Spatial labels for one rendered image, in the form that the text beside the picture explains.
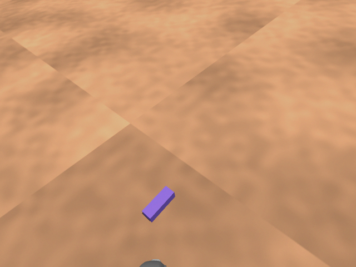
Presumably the carton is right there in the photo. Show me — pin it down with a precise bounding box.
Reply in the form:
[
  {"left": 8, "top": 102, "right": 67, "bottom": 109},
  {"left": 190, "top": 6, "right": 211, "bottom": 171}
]
[{"left": 142, "top": 186, "right": 175, "bottom": 222}]

